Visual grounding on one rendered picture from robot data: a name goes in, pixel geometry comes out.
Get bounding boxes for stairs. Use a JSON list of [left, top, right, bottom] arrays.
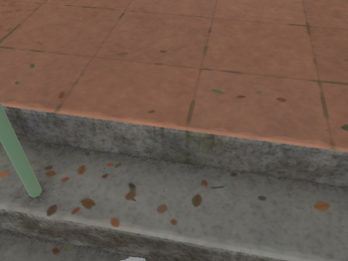
[[0, 106, 348, 261]]

